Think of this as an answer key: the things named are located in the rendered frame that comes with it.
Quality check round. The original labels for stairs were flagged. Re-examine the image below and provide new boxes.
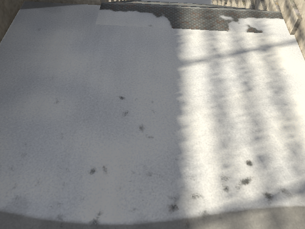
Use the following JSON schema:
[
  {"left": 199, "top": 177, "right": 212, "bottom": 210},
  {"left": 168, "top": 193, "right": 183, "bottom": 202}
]
[{"left": 109, "top": 0, "right": 266, "bottom": 11}]

